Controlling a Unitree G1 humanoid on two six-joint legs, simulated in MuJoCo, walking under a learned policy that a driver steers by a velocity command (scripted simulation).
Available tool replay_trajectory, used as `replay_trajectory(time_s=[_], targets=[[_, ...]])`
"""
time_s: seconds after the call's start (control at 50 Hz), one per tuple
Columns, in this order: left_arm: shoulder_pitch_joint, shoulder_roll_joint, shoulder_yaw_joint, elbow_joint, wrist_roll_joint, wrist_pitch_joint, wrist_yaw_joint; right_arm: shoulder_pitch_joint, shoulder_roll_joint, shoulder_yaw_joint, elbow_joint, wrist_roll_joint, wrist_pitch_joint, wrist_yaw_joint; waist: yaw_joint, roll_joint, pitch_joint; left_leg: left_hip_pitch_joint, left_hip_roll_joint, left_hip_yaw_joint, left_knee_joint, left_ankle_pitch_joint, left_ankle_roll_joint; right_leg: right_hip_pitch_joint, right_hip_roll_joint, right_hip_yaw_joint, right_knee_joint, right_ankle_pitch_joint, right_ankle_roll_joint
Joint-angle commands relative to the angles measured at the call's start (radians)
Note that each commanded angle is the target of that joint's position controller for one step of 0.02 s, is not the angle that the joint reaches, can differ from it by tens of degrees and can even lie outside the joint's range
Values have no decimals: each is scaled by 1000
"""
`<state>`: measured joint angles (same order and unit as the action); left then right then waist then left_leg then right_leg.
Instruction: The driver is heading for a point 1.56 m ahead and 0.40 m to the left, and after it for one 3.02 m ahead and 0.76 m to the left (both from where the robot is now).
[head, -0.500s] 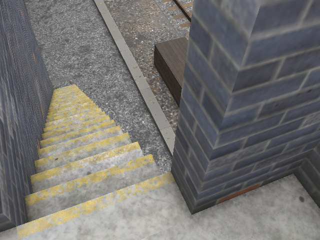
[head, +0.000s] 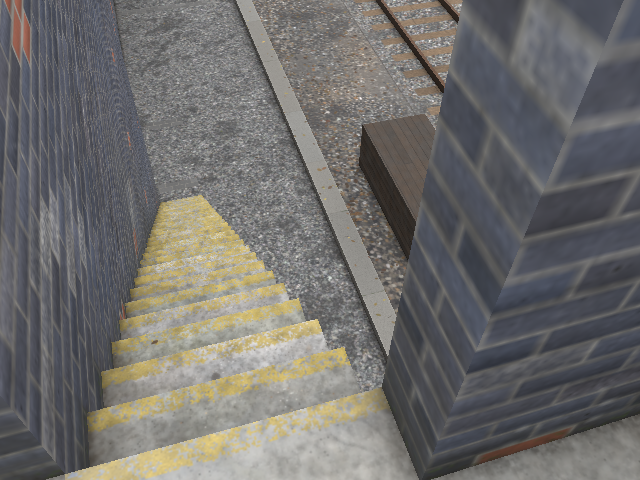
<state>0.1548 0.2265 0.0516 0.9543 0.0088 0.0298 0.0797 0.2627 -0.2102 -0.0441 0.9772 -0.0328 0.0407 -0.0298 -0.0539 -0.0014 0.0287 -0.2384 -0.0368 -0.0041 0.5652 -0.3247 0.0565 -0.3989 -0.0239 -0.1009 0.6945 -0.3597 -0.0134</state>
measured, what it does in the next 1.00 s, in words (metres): walks ahead, turning left: right foot, then left foot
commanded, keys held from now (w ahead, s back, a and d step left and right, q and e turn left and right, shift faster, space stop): q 0.32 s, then w+q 0.28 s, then w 0.40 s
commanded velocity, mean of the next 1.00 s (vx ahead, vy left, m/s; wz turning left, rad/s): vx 0.22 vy -0.01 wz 0.44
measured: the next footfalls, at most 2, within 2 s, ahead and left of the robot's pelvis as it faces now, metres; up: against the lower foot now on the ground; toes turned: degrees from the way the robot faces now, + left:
right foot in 0.32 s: +0.04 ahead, -0.12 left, +0.00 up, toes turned +15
left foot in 0.78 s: +0.09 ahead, +0.17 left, +0.00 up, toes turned +26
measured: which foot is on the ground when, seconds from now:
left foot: down 0.00-0.32, up 0.34-0.76, down 0.78-1.00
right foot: up 0.00-0.30, down 0.32-0.80, up 0.82-1.00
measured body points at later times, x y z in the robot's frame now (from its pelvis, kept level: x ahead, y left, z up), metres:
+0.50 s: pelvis +0.00 -0.03 +0.02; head +0.02 -0.05 +0.46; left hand +0.01 +0.26 -0.09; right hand +0.18 -0.27 -0.12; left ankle -0.05 +0.09 -0.66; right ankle +0.00 -0.13 -0.73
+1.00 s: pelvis +0.11 +0.10 +0.01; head +0.12 +0.13 +0.46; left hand +0.06 +0.37 -0.13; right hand +0.27 -0.12 -0.10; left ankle +0.05 +0.15 -0.73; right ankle +0.19 -0.04 -0.65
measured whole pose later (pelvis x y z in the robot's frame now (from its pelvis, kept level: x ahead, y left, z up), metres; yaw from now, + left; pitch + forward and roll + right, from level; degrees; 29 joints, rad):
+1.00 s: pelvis +0.11 +0.10 +0.01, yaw +26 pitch +0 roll -1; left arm 0.26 0.29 0.06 0.82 0.03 0.02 -0.03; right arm 0.34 -0.23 -0.02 0.85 0.00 -0.06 -0.01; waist 0.00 -0.05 0.06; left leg -0.11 -0.05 0.01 0.36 -0.25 0.06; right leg -0.52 -0.06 0.00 1.08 -0.28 -0.02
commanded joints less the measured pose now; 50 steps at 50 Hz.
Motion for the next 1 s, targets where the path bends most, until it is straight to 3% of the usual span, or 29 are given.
replay_trajectory(time_s=[0.02, 0.04, 0.1, 0.16, 0.24, 0.28, 0.3, 0.32, 0.34, 0.36, 0.38, 0.4, 0.44, 0.46, 0.54, 0.6, 0.64, 0.74, 0.76, 0.78, 0.8, 0.82, 0.84, 0.88, 0.9, 0.92, 0.94, 0.96, 1.0], targets=[[-28, 40, 18, -83, -8, 3, -19, 66, -191, -49, -48, 3, 4, -20, 19, 88, 36, 15, 300, -377, -266, 486, 229, -148, 45, 118, 326, -141, 6], [-25, 52, 21, -85, -10, -13, -26, 26, -190, -51, -69, 3, 10, -20, 32, 76, 17, 69, 266, -346, -233, 528, 215, -180, 43, 137, 325, -103, 0], [-37, 70, 16, -105, 9, -3, -44, 13, -150, -50, -109, 21, -4, -4, 48, 106, -78, 176, 229, -318, -172, 668, 196, -187, 47, 132, 312, -49, 13], [-61, 55, 9, -136, 19, -4, -51, 73, -182, -64, -119, 12, 0, 2, 19, 139, -77, 181, 228, -361, -155, 639, 185, -143, 63, 138, 153, -79, 41], [-34, 91, 13, -154, 0, -11, -46, 7, -225, -81, -176, 1, 4, 8, 27, 184, -93, 127, 208, -446, -155, 623, 150, -18, 97, 137, -22, -62, 51], [47, 87, 14, -138, -13, -29, -40, -66, -231, -82, -206, 9, 21, 10, 71, 152, -108, 61, 156, -434, -140, 513, 95, 130, 106, 119, -218, 24, 39], [98, 107, 21, -127, -7, -39, -32, -92, -213, -77, -224, 19, 25, 9, 91, 125, -109, -36, 113, -410, -110, 353, 42, 259, 59, 151, -359, 119, 27], [114, 190, 39, -133, 10, -42, -23, -52, -144, -60, -238, 22, 25, 7, 67, -45, -112, -182, 23, -307, 30, 66, -16, 376, -156, 345, -477, 74, -23], [43, 270, 48, -185, 15, -37, -24, 33, -85, -48, -242, 24, 24, 0, 26, -235, -125, -353, -126, -107, 240, -275, -47, 415, -376, 602, -518, 81, -130], [46, 242, 48, -189, 35, -34, -34, 0, -183, -64, -243, -2, 23, -1, 50, -201, -104, -359, -41, -94, 378, -252, -42, 316, -397, 602, -517, 48, -212], [22, 159, 29, -197, 33, -37, -42, -39, -210, -74, -237, -4, 21, 6, 46, -119, -50, -358, -7, -111, 429, -165, -36, 269, -326, 525, -533, -80, -199], [-16, 127, 18, -208, 35, -43, -48, -52, -198, -73, -228, -2, 20, 15, 41, -109, -6, -359, 2, -108, 445, -102, -40, 239, -264, 441, -548, -123, -168], [4, 128, 15, -218, 33, -57, -50, -26, -192, -75, -218, -3, 24, 50, 42, -161, 5, -386, 9, -73, 505, -22, -60, 290, -203, 331, -549, -46, -153], [41, 140, 21, -209, 38, -63, -51, -40, -187, -74, -223, 1, 19, 62, 57, -139, -5, -393, 8, -68, 506, -4, -65, 319, -203, 297, -545, -3, -150], [153, 161, 32, -193, 30, -78, -49, -142, -165, -64, -271, 2, 11, 92, 122, -136, 25, -456, 30, -51, 387, 32, -91, 430, -236, 248, -555, -4, -152], [188, 205, 46, -192, 32, -82, -46, -197, -144, -54, -300, 3, -2, 109, 129, -140, 58, -423, 55, -23, 283, 62, -85, 413, -276, 222, -589, -50, -165], [193, 201, 48, -185, 34, -92, -53, -240, -127, -40, -317, 3, -14, 121, 137, -130, 72, -351, 59, -7, 191, 76, -61, 371, -266, 187, -590, -21, -178], [205, 207, 46, -152, 23, -75, -69, -212, -125, -26, -321, -1, -28, 107, 96, -146, 80, -109, 31, 87, -23, -16, 22, 290, -261, 111, -511, 133, -181], [205, 201, 43, -143, 7, -73, -77, -121, -106, -20, -294, -8, -43, 97, 34, -108, 55, 63, 2, 98, -109, 74, 43, 211, -246, 73, -430, 252, -169], [211, 181, 39, -139, 5, -72, -81, 23, -131, -33, -236, -10, -60, 78, -28, -13, -11, 270, -36, 102, -133, 85, 53, 133, -183, 13, -241, 353, -149], [149, 131, 11, -181, 6, -73, -90, 180, -207, -54, -189, -16, -67, 65, -107, 96, -133, 479, 115, -87, -218, -103, 70, -17, -106, -80, 9, 257, -97], [93, 74, -4, -263, 5, -77, -100, 266, -349, -78, -192, -9, -73, 52, -119, 354, -156, 577, 404, -606, -375, -230, 172, -309, 33, -45, 299, -206, -54], [101, 170, 24, -230, 10, -61, -96, 207, -304, -65, -188, 7, -75, 42, -81, 192, -83, 482, 405, -577, -338, -160, 202, -359, -25, 101, 431, -210, -67], [117, 164, 24, -204, -5, -64, -118, 76, -200, -30, -212, 5, -87, 42, 5, 73, 7, 301, 310, -375, -354, -17, 152, -293, -85, 129, 401, -43, -71], [138, 149, 22, -195, 8, -62, -115, 43, -186, -23, -207, 16, -100, 35, 38, 87, 28, 239, 277, -317, -379, 53, 129, -244, -97, 122, 377, -2, -56], [151, 139, 16, -190, 14, -60, -112, 0, -147, -10, -190, 31, -97, 20, 76, 147, 61, 170, 213, -181, -353, 462, 122, -176, -95, 85, 368, -5, -32], [217, 149, 27, -138, 37, -22, -113, 88, -210, -27, -203, 19, -114, 15, 55, -67, -5, 246, 340, -297, -280, 646, 101, -195, -54, 116, 436, 55, -11], [254, 119, 20, -129, 39, 2, -110, 110, -229, -34, -178, 46, -119, 8, 89, -94, -20, 256, 357, -269, -264, 752, 57, -212, -70, 149, 436, 99, 6], [222, 99, 14, -125, 23, 26, -112, 116, -214, -30, -170, 50, -134, 6, 84, 54, -4, 208, 309, -200, -293, 656, 21, -235, -65, 157, 437, 164, 15]])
